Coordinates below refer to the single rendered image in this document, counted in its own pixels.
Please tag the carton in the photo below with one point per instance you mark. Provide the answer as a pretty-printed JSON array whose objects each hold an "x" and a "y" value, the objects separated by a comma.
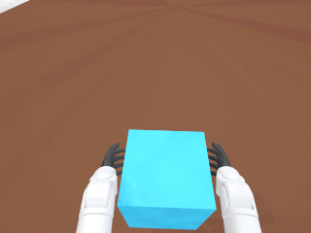
[{"x": 166, "y": 180}]

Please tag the left robot forearm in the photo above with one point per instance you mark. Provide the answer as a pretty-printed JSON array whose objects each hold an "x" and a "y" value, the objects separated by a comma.
[{"x": 98, "y": 203}]

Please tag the right robot forearm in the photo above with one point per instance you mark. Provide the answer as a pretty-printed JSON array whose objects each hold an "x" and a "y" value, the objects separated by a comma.
[{"x": 238, "y": 206}]

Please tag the left robot hand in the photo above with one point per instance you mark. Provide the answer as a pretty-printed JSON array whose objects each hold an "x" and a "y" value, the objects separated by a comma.
[{"x": 110, "y": 158}]

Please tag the right robot hand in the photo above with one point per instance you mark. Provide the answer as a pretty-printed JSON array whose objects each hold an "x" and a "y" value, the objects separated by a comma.
[{"x": 220, "y": 158}]

